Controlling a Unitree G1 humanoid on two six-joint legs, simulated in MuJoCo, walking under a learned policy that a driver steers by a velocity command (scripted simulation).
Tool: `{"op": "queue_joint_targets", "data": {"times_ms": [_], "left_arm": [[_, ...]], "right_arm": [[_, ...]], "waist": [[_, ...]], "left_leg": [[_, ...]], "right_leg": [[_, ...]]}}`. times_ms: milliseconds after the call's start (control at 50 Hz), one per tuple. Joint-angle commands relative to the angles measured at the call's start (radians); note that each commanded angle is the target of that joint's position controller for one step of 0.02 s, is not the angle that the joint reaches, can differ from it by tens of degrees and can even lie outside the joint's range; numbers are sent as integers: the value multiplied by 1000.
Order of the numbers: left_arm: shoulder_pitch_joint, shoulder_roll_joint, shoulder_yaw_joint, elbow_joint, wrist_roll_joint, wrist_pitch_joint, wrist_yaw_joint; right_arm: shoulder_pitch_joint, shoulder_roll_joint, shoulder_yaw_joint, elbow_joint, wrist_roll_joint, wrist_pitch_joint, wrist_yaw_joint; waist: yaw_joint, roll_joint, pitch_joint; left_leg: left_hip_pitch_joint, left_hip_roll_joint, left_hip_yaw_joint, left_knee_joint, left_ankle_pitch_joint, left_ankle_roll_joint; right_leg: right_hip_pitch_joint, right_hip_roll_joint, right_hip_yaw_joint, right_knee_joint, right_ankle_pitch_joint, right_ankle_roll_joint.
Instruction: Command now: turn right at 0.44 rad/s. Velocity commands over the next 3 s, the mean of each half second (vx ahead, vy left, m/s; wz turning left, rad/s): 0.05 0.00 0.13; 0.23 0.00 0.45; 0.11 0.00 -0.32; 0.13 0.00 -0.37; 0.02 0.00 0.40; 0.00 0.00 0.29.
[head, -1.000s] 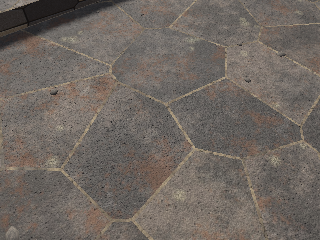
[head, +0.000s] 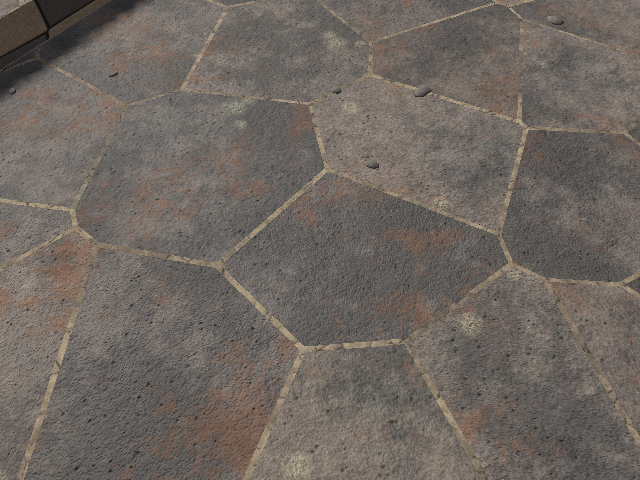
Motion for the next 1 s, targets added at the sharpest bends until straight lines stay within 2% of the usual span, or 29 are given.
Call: {"op": "queue_joint_targets", "data": {"times_ms": [20,40,60,80,120,160,200,220,340,380,420,440,460,480,500,520,560,640,740,800,840,860,880,900,920,940,960,980,1000], "left_arm": [[83,52,10,-73,-8,-13,11],[69,133,26,-47,19,-7,18],[46,128,26,-35,17,-4,18],[35,104,19,-17,13,3,12],[35,56,-2,4,11,16,-1],[1,55,-14,13,12,24,2],[-67,71,-16,7,4,25,17],[-84,75,-17,5,-1,24,21],[-121,65,-30,-6,-13,-6,35],[-95,54,-37,-9,-4,-20,32],[1,32,-42,15,3,-32,34],[47,105,-26,25,13,-38,46],[55,210,-6,9,21,-42,52],[-15,218,1,8,37,-48,48],[-68,150,-16,-3,32,-58,46],[-104,101,-28,-10,23,-69,41],[-78,80,-35,-9,16,-92,36],[67,81,-29,42,19,-119,17],[134,68,-32,76,20,-128,6],[119,59,-40,89,11,-123,13],[136,84,-35,106,4,-115,21],[127,99,-30,107,-2,-112,28],[135,95,-33,112,-9,-111,31],[120,91,-38,110,-18,-115,26],[161,-16,-63,72,-10,-116,16],[276,-41,-69,84,-46,-99,25],[250,12,-57,123,-50,-76,29],[200,-5,-64,120,-38,-64,26],[146,1,-63,123,-11,-52,27]], "right_arm": [[26,-244,-47,-69,-13,-10,-14],[95,-207,-49,-42,-11,-2,-4],[73,-131,-27,-41,-6,-4,5],[17,-77,-11,-43,-6,-8,13],[0,-42,10,-27,-18,-19,15],[43,-79,3,9,-13,-18,22],[124,-156,-27,33,-9,-10,28],[153,-177,-38,44,-8,-6,32],[162,-172,-69,64,-8,11,36],[156,-171,-82,72,-9,24,40],[69,-155,-88,53,-8,45,44],[57,-112,-82,30,-2,42,43],[70,-41,-64,4,12,30,43],[39,-117,-76,9,-22,22,39],[70,-133,-83,25,-25,16,51],[115,-130,-84,50,-28,13,65],[141,-117,-83,72,-36,12,85],[36,-85,-71,32,-33,8,109],[-88,-53,-54,-25,-34,3,129],[-153,2,-27,-67,-38,-7,137],[-92,-9,-26,-60,-36,-11,130],[1,-31,-34,-36,-38,-14,123],[128,-60,-46,2,-46,-26,114],[254,-91,-57,42,-60,-41,99],[298,-167,-69,57,-61,-48,81],[325,-183,-63,29,-16,-51,65],[280,-97,-48,39,22,-43,47],[154,-30,-20,34,21,-37,32],[66,24,1,30,15,-32,21]], "waist": [[8,231,-107],[-31,165,-126],[-14,102,-90],[1,86,-57],[8,172,-65],[-2,195,-55],[-47,193,-49],[-57,193,-53],[-55,161,-95],[-40,145,-120],[39,118,-69],[53,-3,-33],[54,-233,-63],[22,-112,52],[-29,-74,79],[-58,-76,83],[-52,-106,72],[6,-71,82],[37,-78,105],[26,-83,110],[2,-134,39],[-37,-152,-17],[-84,-142,-97],[-159,-92,-162],[-123,123,-281],[-93,148,-523],[-120,60,-523],[-71,82,-332],[-47,56,-194]], "left_leg": [[270,434,-455,-230,315,163],[194,451,-461,-195,409,257],[134,388,-378,-188,410,247],[80,305,-270,-190,373,207],[76,207,-172,-194,393,154],[128,173,-179,-174,427,146],[197,192,-253,-144,468,168],[227,204,-289,-137,476,178],[237,217,-402,-141,453,204],[162,183,-423,-170,112,198],[-92,89,-384,-164,-282,131],[-308,4,-287,-35,-411,61],[-432,-126,-61,271,-372,35],[-457,-37,-61,393,-226,33],[-415,-1,-72,452,-149,34],[-406,9,-53,503,-92,21],[-424,26,-9,593,-36,5],[-536,59,9,603,35,-10],[-557,75,68,460,87,-11],[-390,59,200,252,89,6],[-225,1,253,159,83,41],[-115,-34,256,126,81,64],[65,-45,206,59,146,96],[267,1,144,-75,364,127],[565,317,-127,41,977,201],[662,587,-376,125,1632,358],[522,523,-250,37,1442,384],[363,458,-149,-41,1162,350],[229,391,-87,-92,989,288]], "right_leg": [[-236,25,-98,278,-379,43],[-207,-29,-133,455,-391,53],[-178,-51,-111,505,-325,55],[-136,-69,-103,503,-256,65],[-70,-80,-130,423,-195,85],[-63,-116,-240,281,-206,103],[-102,-111,-268,220,-234,105],[-122,-112,-264,209,-235,100],[-111,-122,-243,171,-222,61],[-21,-114,-254,87,-228,38],[225,-115,-280,-175,-108,0],[374,-247,-135,-282,-229,-32],[393,-532,221,-406,-505,-106],[213,-578,255,-435,-522,-148],[159,-534,193,-426,-486,-145],[164,-478,99,-425,-400,-122],[195,-419,-44,-424,-252,-106],[291,-422,-157,-405,-46,-110],[323,-429,-276,-380,208,-106],[251,-397,-417,-259,671,-79],[252,-386,-453,-122,954,-48],[243,-386,-457,-8,1041,-39],[186,-388,-436,144,976,-33],[71,-352,-462,329,755,-7],[-201,-249,-481,657,-265,18],[-197,-190,-297,863,-460,30],[-121,-197,-184,816,-334,43],[-151,-233,-209,753,-305,51],[-148,-255,-229,662,-280,54]]}}
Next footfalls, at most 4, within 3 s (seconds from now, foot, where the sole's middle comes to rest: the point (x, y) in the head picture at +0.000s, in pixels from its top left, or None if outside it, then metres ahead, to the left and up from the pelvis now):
0.44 right None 0.03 -0.09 -0.77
0.92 left None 0.24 0.19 -0.77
1.44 right None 0.16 -0.02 -0.77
1.86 left None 0.41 0.16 -0.77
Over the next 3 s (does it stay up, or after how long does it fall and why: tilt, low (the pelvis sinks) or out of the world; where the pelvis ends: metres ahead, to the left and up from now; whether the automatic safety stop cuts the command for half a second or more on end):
stays up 0.29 0.11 0.01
